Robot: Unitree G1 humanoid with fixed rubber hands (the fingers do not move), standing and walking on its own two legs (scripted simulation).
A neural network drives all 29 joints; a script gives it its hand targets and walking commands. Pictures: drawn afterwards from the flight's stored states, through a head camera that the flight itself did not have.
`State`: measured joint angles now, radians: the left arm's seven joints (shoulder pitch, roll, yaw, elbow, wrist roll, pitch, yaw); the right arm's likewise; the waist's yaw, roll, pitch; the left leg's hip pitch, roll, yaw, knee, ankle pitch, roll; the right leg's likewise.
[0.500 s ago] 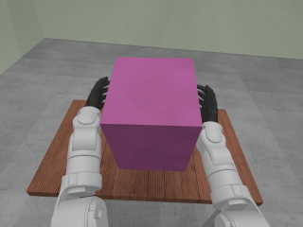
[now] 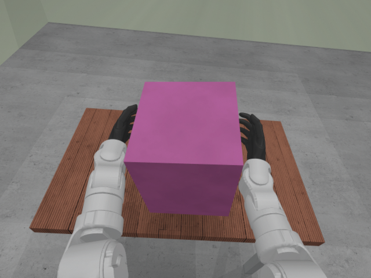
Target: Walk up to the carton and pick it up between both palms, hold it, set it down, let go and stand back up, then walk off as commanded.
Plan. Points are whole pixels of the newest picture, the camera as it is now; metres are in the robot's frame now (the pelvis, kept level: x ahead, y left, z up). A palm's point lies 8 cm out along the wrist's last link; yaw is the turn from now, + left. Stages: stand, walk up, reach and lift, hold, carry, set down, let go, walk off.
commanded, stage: set down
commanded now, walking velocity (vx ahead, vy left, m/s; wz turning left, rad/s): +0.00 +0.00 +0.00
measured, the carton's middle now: (188, 152) +0.39 -0.01 +0.05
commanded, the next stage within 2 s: none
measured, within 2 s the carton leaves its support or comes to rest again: neither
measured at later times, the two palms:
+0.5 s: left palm (126, 143) +0.40 +0.14 +0.06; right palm (251, 161) +0.35 -0.15 +0.06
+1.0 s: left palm (129, 147) +0.42 +0.13 +0.03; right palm (247, 166) +0.36 -0.15 +0.03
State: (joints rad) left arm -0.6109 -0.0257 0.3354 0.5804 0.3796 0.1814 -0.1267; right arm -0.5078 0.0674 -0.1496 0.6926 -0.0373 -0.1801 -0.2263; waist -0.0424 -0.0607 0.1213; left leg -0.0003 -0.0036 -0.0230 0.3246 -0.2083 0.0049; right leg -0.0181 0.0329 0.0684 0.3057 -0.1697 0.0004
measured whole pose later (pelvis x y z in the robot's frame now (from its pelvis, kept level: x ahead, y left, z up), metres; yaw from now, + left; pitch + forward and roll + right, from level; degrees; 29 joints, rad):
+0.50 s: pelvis +0.01 +0.00 +0.00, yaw +0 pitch -2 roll +0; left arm -0.66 0.00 0.35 0.82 0.38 0.03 -0.11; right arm -0.50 0.10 -0.24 0.85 -0.12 -0.32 -0.24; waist -0.05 -0.06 0.07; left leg -0.08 0.00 -0.02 0.32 -0.21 0.00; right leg -0.10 0.03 0.07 0.30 -0.17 0.00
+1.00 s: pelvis +0.02 +0.00 +0.00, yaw +0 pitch +4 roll +0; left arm -0.68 0.03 0.35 0.96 0.38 -0.11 -0.09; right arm -0.50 0.12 -0.29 0.96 -0.15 -0.45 -0.26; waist -0.05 -0.06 0.02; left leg -0.19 0.00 -0.02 0.32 -0.21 0.00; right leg -0.21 0.03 0.07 0.30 -0.17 0.00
